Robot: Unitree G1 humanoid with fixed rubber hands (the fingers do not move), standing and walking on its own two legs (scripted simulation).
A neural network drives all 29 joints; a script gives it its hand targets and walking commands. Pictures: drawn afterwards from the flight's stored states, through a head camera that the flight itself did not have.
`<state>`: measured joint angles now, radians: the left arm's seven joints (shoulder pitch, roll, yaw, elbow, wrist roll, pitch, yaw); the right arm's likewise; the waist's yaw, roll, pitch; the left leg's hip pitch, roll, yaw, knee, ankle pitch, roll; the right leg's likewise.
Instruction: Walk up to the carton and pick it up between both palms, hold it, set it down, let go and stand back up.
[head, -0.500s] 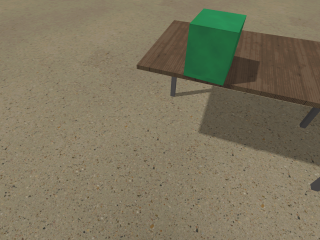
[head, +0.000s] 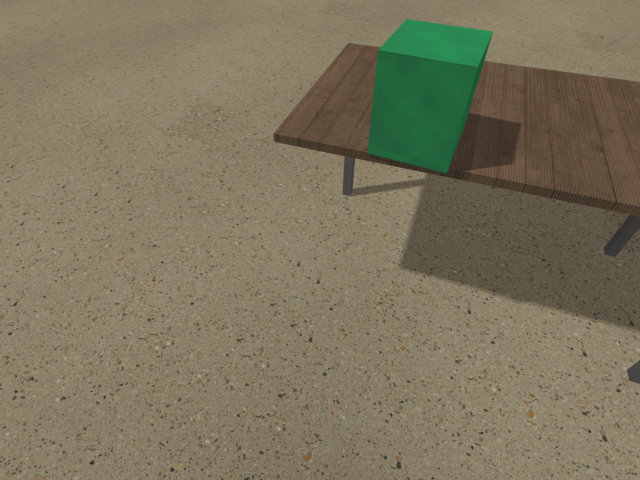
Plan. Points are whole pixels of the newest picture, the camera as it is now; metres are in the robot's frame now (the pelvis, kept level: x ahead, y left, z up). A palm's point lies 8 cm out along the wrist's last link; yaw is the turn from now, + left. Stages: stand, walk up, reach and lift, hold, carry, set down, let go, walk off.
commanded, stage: walk up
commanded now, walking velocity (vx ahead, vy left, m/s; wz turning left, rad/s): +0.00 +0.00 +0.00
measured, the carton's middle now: (426, 95) +0.93 -0.25 +0.04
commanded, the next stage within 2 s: none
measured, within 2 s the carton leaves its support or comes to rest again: neither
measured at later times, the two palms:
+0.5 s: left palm out of the picture +0.09 +0.17 -0.15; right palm out of the picture +0.06 -0.34 -0.17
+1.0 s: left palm (219, 324) +0.42 +0.19 -0.13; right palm (535, 392) +0.29 -0.32 -0.12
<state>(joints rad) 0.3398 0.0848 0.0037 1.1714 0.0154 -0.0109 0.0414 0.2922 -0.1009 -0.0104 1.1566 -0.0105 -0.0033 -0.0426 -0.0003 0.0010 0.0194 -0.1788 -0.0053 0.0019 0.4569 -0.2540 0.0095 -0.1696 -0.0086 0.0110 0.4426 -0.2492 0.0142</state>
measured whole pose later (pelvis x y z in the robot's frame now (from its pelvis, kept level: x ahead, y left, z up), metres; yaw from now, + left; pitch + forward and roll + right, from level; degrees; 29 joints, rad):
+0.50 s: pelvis +0.10 -0.08 -0.03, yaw -6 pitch -4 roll -1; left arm 0.46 0.18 0.07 0.93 0.05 -0.03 0.02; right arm 0.37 -0.25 -0.06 0.99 -0.05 0.02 0.00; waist 0.02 0.06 0.05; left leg -0.40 0.07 0.04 1.24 -0.53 0.01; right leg -0.30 -0.01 -0.09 0.74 -0.37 -0.04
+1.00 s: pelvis +0.32 -0.06 -0.01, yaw -11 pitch -3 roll -1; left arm 0.37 0.29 0.06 0.74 0.04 -0.01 -0.02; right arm 0.40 -0.22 -0.02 0.77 -0.05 -0.05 0.00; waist -0.04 -0.04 0.09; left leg -0.22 0.08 0.12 0.63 -0.36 0.01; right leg -0.51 -0.02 0.01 1.23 -0.41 0.00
